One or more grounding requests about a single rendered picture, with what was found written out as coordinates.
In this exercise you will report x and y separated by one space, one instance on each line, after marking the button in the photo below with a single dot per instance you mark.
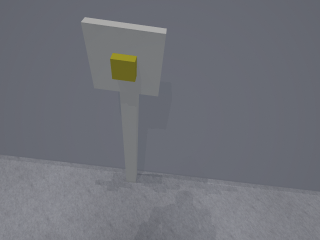
123 67

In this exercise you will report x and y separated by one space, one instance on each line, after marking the panel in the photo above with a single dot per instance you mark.
102 39

